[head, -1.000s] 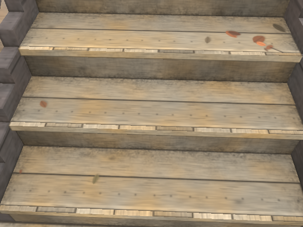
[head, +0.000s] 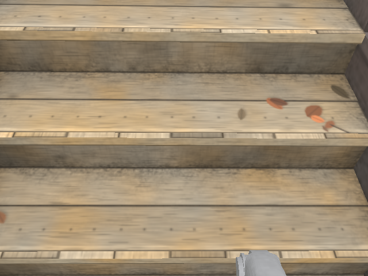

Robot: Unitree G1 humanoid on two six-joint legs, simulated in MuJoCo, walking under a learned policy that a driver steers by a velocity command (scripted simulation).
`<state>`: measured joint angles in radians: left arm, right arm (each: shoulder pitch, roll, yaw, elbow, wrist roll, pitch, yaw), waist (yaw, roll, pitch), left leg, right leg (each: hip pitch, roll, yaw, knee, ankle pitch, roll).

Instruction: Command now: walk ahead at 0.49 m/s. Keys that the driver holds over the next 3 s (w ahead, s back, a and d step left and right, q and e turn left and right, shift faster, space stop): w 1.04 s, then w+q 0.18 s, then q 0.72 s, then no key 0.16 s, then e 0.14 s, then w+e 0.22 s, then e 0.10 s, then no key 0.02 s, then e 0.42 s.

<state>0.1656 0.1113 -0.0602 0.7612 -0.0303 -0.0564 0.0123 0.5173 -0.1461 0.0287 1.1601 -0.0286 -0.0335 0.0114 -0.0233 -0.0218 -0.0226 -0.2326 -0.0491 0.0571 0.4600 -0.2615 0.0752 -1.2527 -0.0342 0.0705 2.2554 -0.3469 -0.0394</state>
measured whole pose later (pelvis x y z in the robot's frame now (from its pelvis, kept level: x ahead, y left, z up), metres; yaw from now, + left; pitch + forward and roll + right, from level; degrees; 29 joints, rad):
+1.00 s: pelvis +0.52 -0.01 +0.32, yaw +0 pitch +2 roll -1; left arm 0.16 0.18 -0.02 0.85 -0.02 -0.10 -0.03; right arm 0.42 -0.17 0.02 1.15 -0.05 -0.04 0.05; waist 0.01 -0.02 -0.14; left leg -0.38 0.01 0.14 0.69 -0.34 0.07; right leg -1.05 0.04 0.20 2.08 0.00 -0.20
